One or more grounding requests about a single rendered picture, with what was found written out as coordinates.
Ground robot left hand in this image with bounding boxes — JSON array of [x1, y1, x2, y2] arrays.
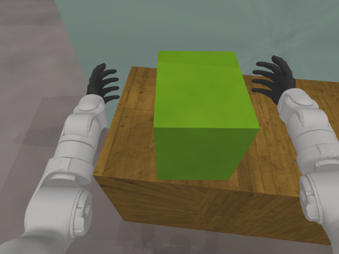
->
[[86, 63, 120, 104]]

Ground robot left upper arm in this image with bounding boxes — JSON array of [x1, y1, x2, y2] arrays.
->
[[0, 185, 92, 254]]

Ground pedestal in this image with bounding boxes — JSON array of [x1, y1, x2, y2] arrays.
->
[[93, 66, 339, 246]]

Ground carton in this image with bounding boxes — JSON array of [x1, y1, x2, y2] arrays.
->
[[153, 51, 260, 180]]

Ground robot right hand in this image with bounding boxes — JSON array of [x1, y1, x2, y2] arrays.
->
[[251, 56, 296, 105]]

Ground right robot forearm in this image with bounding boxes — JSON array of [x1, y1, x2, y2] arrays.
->
[[277, 88, 339, 176]]

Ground left robot forearm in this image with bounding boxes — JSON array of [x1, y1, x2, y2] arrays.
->
[[24, 94, 108, 229]]

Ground robot right upper arm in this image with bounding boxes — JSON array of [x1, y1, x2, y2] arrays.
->
[[299, 170, 339, 254]]

